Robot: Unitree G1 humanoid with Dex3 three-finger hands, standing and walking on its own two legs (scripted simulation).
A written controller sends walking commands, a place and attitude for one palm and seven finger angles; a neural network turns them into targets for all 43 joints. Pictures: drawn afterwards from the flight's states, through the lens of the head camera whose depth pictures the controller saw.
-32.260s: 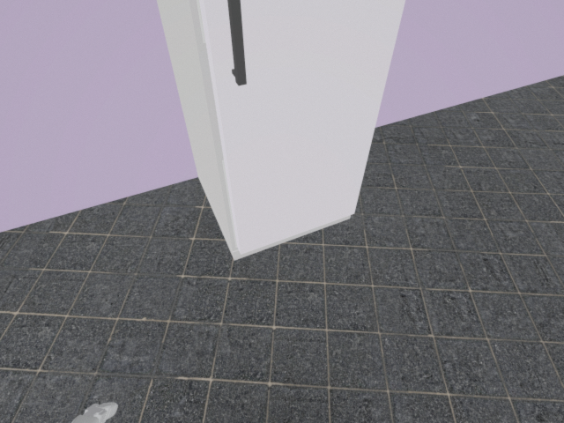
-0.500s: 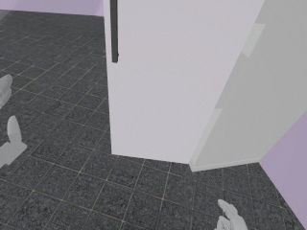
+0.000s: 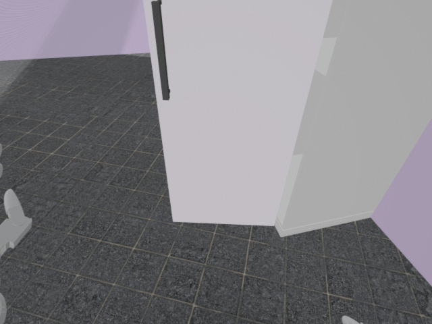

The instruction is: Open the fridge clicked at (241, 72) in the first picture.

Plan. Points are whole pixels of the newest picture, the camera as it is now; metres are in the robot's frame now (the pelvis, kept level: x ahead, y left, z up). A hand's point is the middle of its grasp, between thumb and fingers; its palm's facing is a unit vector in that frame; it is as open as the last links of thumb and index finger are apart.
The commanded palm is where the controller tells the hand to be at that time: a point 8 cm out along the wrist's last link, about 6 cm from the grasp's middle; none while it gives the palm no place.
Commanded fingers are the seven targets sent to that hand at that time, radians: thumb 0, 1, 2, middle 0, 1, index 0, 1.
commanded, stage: stop stepping back and stand still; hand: left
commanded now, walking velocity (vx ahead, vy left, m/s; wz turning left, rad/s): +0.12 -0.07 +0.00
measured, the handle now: (162, 53) +0.84 +0.23 +0.22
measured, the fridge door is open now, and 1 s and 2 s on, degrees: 74 74 74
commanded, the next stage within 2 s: let the arm hang, fingers relaxed in 1.48 s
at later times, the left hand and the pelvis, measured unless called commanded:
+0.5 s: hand (40, 254) +0.17 +0.25 +0.16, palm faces +0.52 -0.70 -0.48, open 7.4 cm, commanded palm +0.11 +0.28 +0.17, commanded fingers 0.00 0.90 0.90 -0.20 -0.30 -0.20 -0.30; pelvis -0.01 -0.02 -0.01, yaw +3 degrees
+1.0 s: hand (41, 229) +0.21 +0.28 +0.15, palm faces +0.45 -0.76 -0.47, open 7.4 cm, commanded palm +0.14 +0.31 +0.17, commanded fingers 0.00 0.90 0.90 -0.20 -0.30 -0.20 -0.30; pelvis +0.02 +0.01 -0.01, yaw +2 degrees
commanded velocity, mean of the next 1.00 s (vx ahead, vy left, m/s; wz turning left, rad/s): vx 0.04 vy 0.02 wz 0.00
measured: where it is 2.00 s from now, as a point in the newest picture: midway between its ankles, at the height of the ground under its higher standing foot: outside the picture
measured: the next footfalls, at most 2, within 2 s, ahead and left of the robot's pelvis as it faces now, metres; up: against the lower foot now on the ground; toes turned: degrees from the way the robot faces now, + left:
left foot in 0.08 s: +0.04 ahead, +0.18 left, +0.00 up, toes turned +6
left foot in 0.66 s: +0.04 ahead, +0.12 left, +0.00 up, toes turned +8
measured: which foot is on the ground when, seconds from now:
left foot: up 0.00-0.06, down 0.08-0.30, up 0.32-0.64, down 0.66-1.00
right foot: down 0.00-1.00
